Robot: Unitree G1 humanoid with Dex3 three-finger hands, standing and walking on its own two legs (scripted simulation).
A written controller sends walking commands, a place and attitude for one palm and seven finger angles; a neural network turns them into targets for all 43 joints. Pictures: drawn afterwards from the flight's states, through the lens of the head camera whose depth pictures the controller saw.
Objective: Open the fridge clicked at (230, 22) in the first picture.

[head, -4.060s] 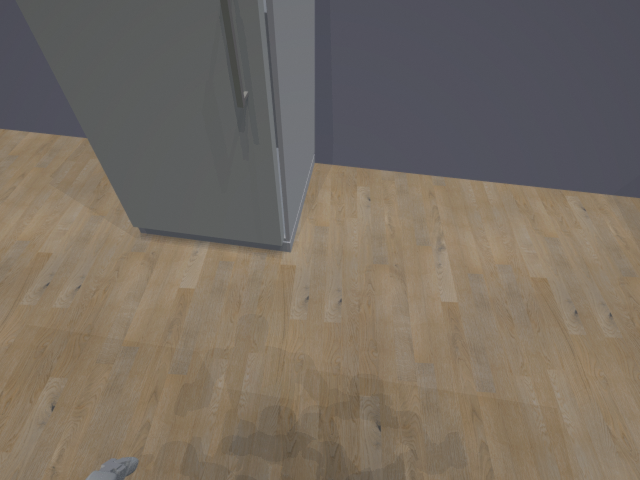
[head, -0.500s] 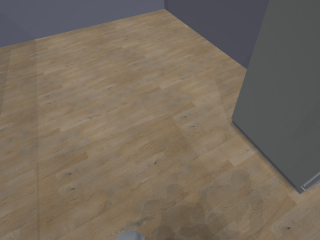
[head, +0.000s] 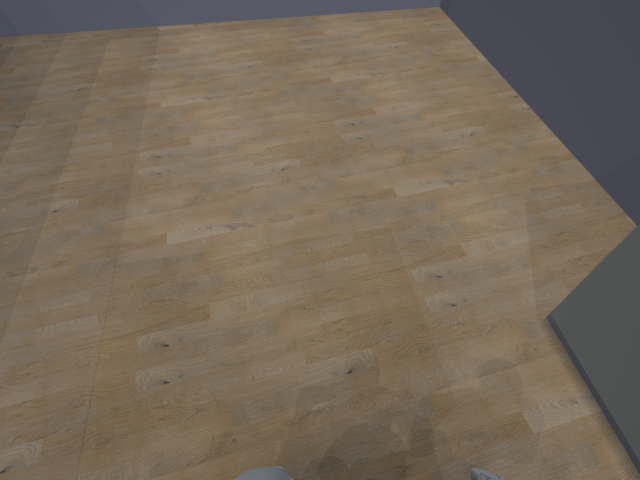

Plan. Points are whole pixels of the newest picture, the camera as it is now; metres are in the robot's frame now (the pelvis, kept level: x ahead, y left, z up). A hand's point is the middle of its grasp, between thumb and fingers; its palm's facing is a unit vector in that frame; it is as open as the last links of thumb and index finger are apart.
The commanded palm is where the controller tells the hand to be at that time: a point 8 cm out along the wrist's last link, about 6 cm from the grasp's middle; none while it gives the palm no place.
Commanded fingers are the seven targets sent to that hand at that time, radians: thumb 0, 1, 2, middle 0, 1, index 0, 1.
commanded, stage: walk to a spot facing it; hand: right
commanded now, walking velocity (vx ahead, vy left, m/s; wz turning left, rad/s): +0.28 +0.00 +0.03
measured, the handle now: out of the picture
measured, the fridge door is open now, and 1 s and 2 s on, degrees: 0 0 0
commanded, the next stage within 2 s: turn to face it in 0.04 s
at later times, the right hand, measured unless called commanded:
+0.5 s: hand out of the picture +0.17 -0.24 -0.18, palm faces +0.18 +0.97 -0.16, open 7.4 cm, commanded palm none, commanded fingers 0.00 -0.90 -0.90 0.20 0.30 0.20 0.30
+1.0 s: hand (512, 441) +0.22 -0.25 -0.13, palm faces +0.38 +0.88 -0.27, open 7.4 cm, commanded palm none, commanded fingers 0.00 -0.90 -0.90 0.20 0.30 0.20 0.30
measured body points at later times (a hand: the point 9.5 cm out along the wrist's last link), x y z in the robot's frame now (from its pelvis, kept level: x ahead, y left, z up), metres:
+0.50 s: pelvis +0.16 -0.06 +0.01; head +0.19 -0.10 +0.45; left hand +0.28 +0.16 -0.13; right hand +0.16 -0.30 -0.16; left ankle +0.11 +0.08 -0.64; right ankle +0.24 -0.13 -0.72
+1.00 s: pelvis +0.18 -0.02 +0.01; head +0.21 -0.01 +0.46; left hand +0.32 +0.22 -0.14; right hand +0.20 -0.29 -0.11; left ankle +0.21 +0.11 -0.72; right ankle +0.21 -0.13 -0.68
